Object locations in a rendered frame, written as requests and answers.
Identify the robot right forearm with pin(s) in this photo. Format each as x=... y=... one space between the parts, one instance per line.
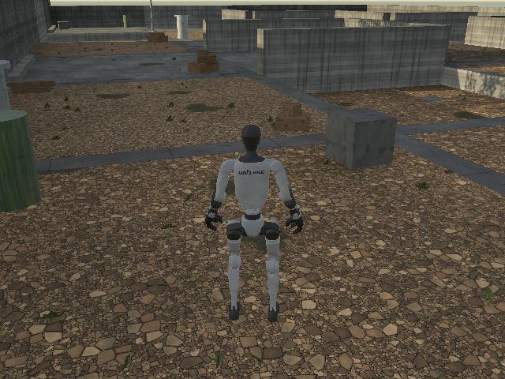
x=292 y=207

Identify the humanoid robot torso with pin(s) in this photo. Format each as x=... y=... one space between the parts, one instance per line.
x=251 y=188

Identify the robot right hand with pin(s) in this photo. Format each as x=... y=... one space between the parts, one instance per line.
x=298 y=223

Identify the robot left hand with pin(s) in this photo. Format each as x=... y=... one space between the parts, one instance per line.
x=208 y=221

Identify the robot right upper arm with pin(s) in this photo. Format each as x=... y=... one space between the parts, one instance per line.
x=281 y=179

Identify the robot right shin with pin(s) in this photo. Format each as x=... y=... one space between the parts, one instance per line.
x=273 y=286

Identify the robot left upper arm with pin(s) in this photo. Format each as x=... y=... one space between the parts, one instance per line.
x=227 y=166

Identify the robot left forearm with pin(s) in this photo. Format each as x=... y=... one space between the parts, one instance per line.
x=214 y=207

